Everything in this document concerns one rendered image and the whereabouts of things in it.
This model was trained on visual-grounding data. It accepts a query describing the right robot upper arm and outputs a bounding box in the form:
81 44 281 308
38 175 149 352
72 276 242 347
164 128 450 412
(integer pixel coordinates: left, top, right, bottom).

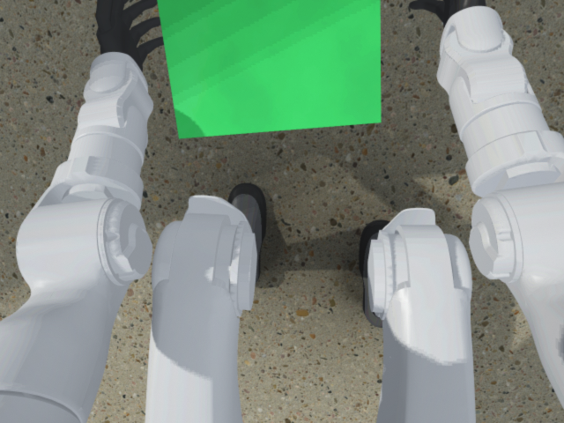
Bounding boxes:
469 182 564 409

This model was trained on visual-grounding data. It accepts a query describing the carton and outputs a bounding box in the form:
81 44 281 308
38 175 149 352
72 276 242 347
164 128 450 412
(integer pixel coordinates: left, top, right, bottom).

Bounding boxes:
157 0 381 139

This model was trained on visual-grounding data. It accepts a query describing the robot left hand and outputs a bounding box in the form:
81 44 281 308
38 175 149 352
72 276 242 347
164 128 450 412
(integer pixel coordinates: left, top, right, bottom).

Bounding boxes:
95 0 164 72

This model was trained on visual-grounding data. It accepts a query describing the robot right shin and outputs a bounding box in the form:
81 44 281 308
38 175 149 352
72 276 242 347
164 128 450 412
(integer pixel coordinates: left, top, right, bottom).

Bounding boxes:
375 208 472 318

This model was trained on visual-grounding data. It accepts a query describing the robot right forearm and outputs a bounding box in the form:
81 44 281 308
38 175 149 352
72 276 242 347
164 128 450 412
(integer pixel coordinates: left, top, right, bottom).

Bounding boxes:
437 6 564 197

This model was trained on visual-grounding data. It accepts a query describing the right robot foot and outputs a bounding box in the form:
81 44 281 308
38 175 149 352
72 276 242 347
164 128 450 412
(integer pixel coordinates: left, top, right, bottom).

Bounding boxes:
359 220 389 328

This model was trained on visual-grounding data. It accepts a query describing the robot left forearm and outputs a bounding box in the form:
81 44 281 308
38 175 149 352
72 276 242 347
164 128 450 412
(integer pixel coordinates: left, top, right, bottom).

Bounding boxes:
16 52 153 281

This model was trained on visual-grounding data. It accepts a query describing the robot right hand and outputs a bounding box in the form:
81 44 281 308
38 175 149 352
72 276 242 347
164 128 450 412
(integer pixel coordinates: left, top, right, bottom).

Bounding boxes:
409 0 486 28

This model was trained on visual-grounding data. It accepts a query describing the left robot upper arm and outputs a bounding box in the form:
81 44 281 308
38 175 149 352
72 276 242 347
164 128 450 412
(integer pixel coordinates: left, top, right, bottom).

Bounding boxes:
0 197 152 423

